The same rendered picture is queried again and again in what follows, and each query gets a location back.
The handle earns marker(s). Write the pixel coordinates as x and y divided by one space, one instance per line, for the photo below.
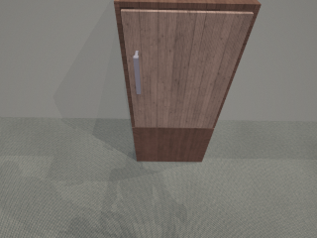
137 72

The cupboard door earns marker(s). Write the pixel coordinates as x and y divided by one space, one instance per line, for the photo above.
186 60

